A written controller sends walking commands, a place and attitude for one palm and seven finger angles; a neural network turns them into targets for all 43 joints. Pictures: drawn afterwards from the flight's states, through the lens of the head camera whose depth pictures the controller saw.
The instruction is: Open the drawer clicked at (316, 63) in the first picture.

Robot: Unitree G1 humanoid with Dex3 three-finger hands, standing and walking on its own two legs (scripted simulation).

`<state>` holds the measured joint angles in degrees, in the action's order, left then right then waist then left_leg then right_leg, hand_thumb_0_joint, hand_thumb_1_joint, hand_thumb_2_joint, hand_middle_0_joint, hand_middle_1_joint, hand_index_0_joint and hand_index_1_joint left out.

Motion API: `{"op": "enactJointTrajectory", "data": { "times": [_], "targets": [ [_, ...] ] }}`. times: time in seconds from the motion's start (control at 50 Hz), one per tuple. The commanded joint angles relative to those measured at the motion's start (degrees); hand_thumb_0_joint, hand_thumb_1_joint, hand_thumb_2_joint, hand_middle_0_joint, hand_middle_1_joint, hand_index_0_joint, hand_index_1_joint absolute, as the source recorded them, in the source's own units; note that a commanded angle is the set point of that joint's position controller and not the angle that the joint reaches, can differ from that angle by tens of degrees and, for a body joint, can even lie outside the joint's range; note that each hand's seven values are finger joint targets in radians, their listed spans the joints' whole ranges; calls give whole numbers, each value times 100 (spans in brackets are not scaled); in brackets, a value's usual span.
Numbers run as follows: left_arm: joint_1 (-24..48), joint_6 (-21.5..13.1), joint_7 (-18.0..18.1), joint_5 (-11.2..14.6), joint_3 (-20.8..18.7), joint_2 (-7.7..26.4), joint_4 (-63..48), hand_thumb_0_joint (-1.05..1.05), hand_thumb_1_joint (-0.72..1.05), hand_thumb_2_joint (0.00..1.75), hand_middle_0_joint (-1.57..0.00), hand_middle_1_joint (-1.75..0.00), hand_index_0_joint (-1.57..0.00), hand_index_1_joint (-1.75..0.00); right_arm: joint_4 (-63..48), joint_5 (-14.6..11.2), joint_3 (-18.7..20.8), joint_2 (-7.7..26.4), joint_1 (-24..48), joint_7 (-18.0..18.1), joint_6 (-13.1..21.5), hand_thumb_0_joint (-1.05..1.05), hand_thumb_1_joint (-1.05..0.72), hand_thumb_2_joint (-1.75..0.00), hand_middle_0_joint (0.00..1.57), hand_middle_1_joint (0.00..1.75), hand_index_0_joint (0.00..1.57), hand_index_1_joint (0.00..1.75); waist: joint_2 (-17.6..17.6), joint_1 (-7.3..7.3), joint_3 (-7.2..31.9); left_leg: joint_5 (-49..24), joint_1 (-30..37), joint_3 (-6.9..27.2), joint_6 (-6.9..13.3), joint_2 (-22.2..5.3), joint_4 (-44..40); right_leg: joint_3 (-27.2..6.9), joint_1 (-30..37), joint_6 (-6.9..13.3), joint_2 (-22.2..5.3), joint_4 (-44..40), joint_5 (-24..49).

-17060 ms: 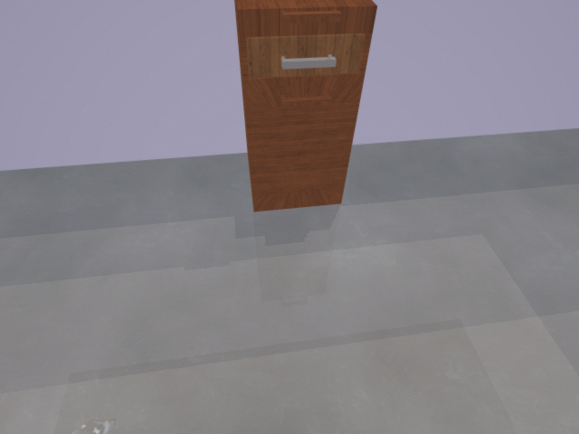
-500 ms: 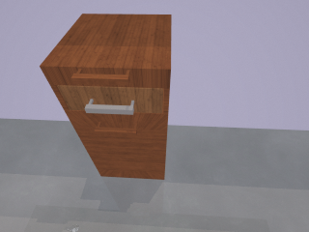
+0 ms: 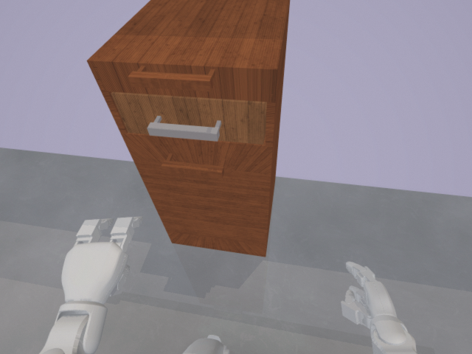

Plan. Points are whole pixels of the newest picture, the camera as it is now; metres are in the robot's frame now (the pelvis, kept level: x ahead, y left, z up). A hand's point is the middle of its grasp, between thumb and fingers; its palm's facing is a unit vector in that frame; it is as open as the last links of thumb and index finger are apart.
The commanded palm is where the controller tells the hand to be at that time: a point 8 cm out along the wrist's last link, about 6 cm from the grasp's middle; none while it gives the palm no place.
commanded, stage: raise the hand with hooked fingers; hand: left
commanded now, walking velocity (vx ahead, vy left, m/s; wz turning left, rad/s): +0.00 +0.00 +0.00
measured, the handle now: (185, 126) +0.60 +0.24 +0.02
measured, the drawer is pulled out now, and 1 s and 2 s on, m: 0.00 0.00 0.00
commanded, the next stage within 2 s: move the hooked fingers above the handle in 1.28 s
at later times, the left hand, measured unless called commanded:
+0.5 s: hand (114, 207) +0.31 +0.27 +0.08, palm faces +0.11 -0.10 -0.99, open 12.7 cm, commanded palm +0.29 +0.27 +0.14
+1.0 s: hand (98, 169) +0.35 +0.29 +0.13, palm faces +0.02 -0.08 -1.00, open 13.8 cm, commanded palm +0.32 +0.29 +0.19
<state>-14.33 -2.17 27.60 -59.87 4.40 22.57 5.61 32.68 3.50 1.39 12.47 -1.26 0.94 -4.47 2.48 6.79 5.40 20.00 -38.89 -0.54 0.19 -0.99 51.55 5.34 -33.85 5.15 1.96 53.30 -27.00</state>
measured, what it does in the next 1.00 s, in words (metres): shifts its weight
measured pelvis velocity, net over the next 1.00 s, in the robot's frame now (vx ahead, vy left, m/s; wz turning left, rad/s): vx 0.03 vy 0.06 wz -0.02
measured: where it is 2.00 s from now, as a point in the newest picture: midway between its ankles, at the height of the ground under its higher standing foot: outside the picture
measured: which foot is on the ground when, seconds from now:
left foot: down 0.00-1.00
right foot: down 0.00-1.00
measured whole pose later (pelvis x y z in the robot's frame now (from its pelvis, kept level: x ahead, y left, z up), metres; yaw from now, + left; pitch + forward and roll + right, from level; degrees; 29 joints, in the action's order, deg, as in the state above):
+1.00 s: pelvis +0.03 +0.06 +0.05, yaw -1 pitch +2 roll -1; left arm 6.7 4.1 1.4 -52.7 4.3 27.9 4.2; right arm 35.0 -0.5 -0.8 13.2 -7.1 0.8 -9.7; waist 4.5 4.4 0.8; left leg 12.7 -18.5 -3.1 3.7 2.2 29.5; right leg 2.2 -13.3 0.2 -0.4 29.2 -17.6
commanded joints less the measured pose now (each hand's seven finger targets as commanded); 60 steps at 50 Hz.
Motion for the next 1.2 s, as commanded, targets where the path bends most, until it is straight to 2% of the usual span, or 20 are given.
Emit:
{"op": "enactJointTrajectory", "data": {
  "times": [0.0,0.04,0.06,0.12,0.14,0.22,0.28,0.38,0.46,0.52,0.62,0.64,0.72,0.8,0.86,0.9,0.94,1.02,1.12,1.18],
  "targets": [
    [1454,204,-251,364,-144,446,-991,0,15,58,-25,-78,-25,-78,-758,-81,68,561,360,156,264,0,-90,-90,20,30,20,30,-608,-609,768,-272,923,106,269,441,-613,-1654,345,-327,-252,-2058,653],
    [926,523,-601,420,-192,497,-671,0,11,56,-26,-81,-26,-81,-788,-190,2,580,357,157,171,0,-90,-90,20,30,20,30,-733,-393,782,-469,930,61,244,428,-942,-1545,803,-357,-252,-2093,1060],
    [785,643,-752,406,-340,694,-688,0,8,55,-26,-82,-26,-82,-821,-205,-23,604,368,168,108,0,-90,-90,20,30,20,30,-816,-279,861,-620,941,33,233,434,-1075,-1552,1119,-378,-269,-2101,1358],
    [501,738,-1007,327,-775,1123,-851,0,1,52,-26,-87,-26,-87,-872,-198,-86,622,378,158,59,0,-90,-90,20,30,20,30,-676,-84,948,-957,1049,-10,204,435,-1328,-1465,1673,-404,-300,-1977,2241],
    [503,690,-1042,327,-779,1092,-971,0,-1,51,-27,-88,-27,-88,-871,-191,-101,588,360,153,55,0,-90,-90,20,30,20,30,-642,-77,881,-1007,1099,-14,197,428,-1401,-1414,1727,-412,-309,-1964,2410],
    [827,300,-893,283,-994,1106,-1717,0,-10,47,-27,-94,-27,-94,-870,-105,22,576,291,124,86,0,-90,-90,20,30,20,30,-269,-69,1085,-1437,1562,-25,224,402,-1516,-1111,1761,-328,-218,-1882,2820],
    [977,78,-653,307,-1025,996,-1862,0,-17,44,-28,-99,-28,-99,-773,-78,135,609,135,91,126,0,-90,-90,20,30,20,30,-158,-211,1223,-1681,1902,-12,250,381,-1443,-980,1530,-297,-163,-1829,2927],
    [1435,238,-558,328,-778,826,-1703,0,-29,39,-29,-107,-29,-107,-640,-146,263,714,12,33,87,0,-90,-90,20,30,20,30,-96,-370,1217,-1828,2238,30,240,298,-1463,-689,1163,-292,-95,-1823,2610],
    [1913,555,-846,379,-535,883,-1802,0,-38,35,-29,-112,-29,-112,-653,-231,273,755,89,35,9,0,-90,-90,20,30,20,30,15,-352,1326,-2066,2618,89,232,228,-1638,-578,1224,-288,-76,-1918,2449],
    [2092,771,-1151,415,-578,1076,-1677,0,-45,32,-30,-117,-30,-117,-682,-283,204,764,157,70,-69,0,-90,-90,20,30,20,30,-104,-310,1177,-2165,2687,125,217,209,-1813,-535,1403,-295,-63,-2043,2445],
    [2553,878,-1523,407,-773,1406,-1549,0,-50,30,-30,-120,-30,-120,-692,-320,90,736,173,84,-206,0,-90,-90,20,30,20,30,-31,-246,1037,-2507,2914,208,163,148,-2070,-443,1597,-276,-33,-2186,2400],
    [2709,882,-1588,410,-711,1375,-1589,0,-50,30,-30,-120,-30,-120,-690,-337,65,716,203,76,-230,0,-90,-90,20,30,20,30,91,-261,1032,-2580,3000,220,151,137,-2099,-442,1600,-275,-40,-2220,2403],
    [3028,930,-1896,522,-707,1423,-1313,0,-50,30,-30,-120,-30,-120,-675,-371,31,717,155,79,-303,0,-90,-90,20,30,20,30,6,-296,929,-2615,3114,226,123,117,-2257,-403,1732,-286,-14,-2414,2343],
    [3573,851,-2198,593,-585,1478,-1324,0,-50,30,-30,-120,-30,-120,-656,-386,-1,735,127,89,-327,0,-90,-90,20,30,20,30,-1,-361,959,-2457,3256,278,140,118,-2384,-393,1777,-293,-17,-2571,2207],
    [3892,698,-2358,630,-611,1612,-1374,0,-50,30,-30,-120,-30,-120,-632,-382,-13,739,102,103,-287,0,-90,-90,20,30,20,30,190,-370,997,-2387,3378,307,143,131,-2453,-399,1840,-276,-20,-2677,2133],
    [3535,585,-2431,672,-606,1506,-1192,0,-50,30,-30,-120,-30,-120,-621,-373,5,744,41,83,-274,0,-90,-90,20,30,20,30,2,-324,935,-2363,3331,324,141,128,-2492,-382,1851,-280,-10,-2718,2097],
    [3326,468,-2483,719,-653,1492,-1214,0,-50,30,-30,-120,-30,-120,-630,-380,14,761,18,42,-264,0,-90,-90,20,30,20,30,34,-276,916,-2424,3292,330,126,114,-2532,-366,1918,-272,-17,-2732,2107],
    [3226,252,-2392,768,-914,1669,-1288,0,-50,30,-30,-120,-30,-120,-668,-369,47,815,18,14,-236,0,-90,-90,20,30,20,30,-97,-193,759,-2119,3092,299,136,139,-2638,-381,1964,-266,-4,-2797,1962],
    [3507,16,-2001,693,-1105,1826,-1579,0,-50,30,-30,-120,-30,-120,-609,-358,95,806,10,28,-144,0,-90,-90,20,30,20,30,170,-180,978,-1908,3141,310,142,175,-2623,-437,1902,-259,-4,-2778,1800],
    [3523,24,-1816,665,-1004,1688,-1502,0,-50,30,-30,-120,-30,-120,-531,-383,136,795,-11,27,-98,0,-90,-90,20,30,20,30,243,-207,1018,-1755,3169,270,146,186,-2619,-441,1789,-261,-11,-2769,1703]
  ]
}}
